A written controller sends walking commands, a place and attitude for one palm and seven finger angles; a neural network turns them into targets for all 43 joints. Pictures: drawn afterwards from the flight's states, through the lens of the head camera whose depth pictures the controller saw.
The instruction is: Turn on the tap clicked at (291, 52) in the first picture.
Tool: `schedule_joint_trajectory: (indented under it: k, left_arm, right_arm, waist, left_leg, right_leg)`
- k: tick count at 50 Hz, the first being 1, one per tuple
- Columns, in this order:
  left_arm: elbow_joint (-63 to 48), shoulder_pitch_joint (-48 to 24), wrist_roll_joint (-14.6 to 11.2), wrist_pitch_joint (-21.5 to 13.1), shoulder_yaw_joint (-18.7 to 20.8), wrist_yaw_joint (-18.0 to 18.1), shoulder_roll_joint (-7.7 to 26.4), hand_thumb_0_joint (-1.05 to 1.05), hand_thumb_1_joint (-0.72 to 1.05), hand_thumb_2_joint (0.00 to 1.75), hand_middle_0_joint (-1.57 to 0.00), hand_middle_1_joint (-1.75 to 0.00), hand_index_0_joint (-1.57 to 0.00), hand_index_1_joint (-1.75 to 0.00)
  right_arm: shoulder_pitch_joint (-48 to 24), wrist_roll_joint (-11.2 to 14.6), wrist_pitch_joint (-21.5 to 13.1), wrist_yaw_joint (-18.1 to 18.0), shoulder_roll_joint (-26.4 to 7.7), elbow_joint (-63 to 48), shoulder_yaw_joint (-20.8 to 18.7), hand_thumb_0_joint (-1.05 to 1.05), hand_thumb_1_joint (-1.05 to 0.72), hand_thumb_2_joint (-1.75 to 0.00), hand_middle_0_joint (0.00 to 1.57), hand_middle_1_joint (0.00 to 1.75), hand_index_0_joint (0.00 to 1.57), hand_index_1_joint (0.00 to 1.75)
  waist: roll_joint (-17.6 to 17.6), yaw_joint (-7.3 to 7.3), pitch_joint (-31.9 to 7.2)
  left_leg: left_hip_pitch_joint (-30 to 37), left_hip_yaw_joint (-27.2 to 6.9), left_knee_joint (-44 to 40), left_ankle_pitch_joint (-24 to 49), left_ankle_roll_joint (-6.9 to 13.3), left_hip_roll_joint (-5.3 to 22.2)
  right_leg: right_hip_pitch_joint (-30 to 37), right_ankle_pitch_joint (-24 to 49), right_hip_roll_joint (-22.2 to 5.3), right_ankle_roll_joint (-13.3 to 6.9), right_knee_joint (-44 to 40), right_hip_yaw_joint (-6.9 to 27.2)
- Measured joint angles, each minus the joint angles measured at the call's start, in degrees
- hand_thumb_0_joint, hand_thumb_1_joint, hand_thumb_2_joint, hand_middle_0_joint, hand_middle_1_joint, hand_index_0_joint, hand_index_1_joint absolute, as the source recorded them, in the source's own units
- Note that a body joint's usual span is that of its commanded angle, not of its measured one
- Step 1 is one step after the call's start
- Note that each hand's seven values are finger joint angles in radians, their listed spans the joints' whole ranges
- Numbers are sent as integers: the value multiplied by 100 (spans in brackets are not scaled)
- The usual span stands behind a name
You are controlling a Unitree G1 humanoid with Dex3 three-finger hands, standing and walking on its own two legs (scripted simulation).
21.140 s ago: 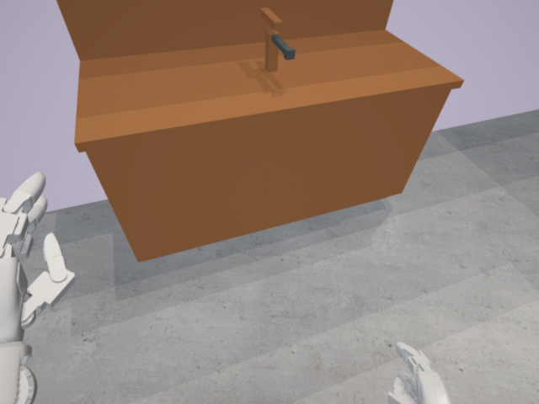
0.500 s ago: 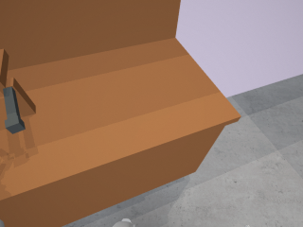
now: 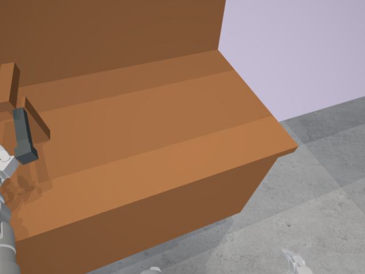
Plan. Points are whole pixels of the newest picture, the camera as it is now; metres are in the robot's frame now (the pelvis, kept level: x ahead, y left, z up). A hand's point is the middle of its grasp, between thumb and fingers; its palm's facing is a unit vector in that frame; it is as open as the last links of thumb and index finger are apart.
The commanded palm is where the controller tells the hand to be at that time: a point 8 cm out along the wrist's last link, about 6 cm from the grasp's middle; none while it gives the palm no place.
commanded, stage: push the lever round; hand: left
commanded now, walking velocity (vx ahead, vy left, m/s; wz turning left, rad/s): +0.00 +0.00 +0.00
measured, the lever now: (26, 153) +0.32 +0.33 +0.10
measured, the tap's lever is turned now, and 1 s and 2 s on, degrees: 9 27 53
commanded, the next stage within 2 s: none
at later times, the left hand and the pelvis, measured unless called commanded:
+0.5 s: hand (26, 163) +0.31 +0.34 +0.08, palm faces +0.60 -0.79 -0.08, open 7.8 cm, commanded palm +0.27 +0.36 +0.08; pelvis +0.00 +0.02 +0.00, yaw +1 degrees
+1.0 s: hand (49, 152) +0.34 +0.30 +0.07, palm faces +0.71 -0.70 -0.08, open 7.8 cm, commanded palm +0.29 +0.32 +0.08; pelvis +0.00 -0.01 +0.00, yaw +1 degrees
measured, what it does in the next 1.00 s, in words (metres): stands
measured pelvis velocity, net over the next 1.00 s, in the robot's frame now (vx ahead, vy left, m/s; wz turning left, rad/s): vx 0.00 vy -0.01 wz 0.02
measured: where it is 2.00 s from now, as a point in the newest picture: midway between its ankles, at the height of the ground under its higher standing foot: outside the picture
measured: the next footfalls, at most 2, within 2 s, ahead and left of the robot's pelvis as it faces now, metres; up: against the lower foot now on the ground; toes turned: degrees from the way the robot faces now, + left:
none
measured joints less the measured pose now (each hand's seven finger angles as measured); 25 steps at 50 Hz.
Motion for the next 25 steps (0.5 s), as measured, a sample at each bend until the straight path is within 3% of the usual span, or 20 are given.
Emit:
schedule_joint_trajectory:
  k: [8,16,25]
  left_arm:
    - [-511,404,-10,82,-148,338,-273,2,90,90,-15,-15,-16,-15]
    - [-1159,565,59,-29,-654,594,-655,2,90,90,-15,-15,-15,-15]
    - [-1225,462,213,219,-844,1123,-821,2,91,90,-15,-15,-16,-15]
  right_arm:
    - [93,-14,57,47,34,2,-28,1,-91,-90,20,30,20,30]
    - [-2,-54,-2,13,46,144,-91,1,-91,-90,20,30,20,30]
    - [-154,-86,-14,27,145,67,-43,1,-91,-90,20,30,20,30]
  waist:
    - [-35,39,-8]
    - [-25,108,70]
    - [-35,76,59]
  left_leg:
    - [185,53,-83,-25,73,-54]
    - [267,34,-102,4,115,-135]
    - [303,38,-149,65,106,-146]
  right_leg:
    - [193,-8,-53,80,-104,56]
    - [301,1,-131,142,-132,31]
    - [320,41,-145,135,-138,35]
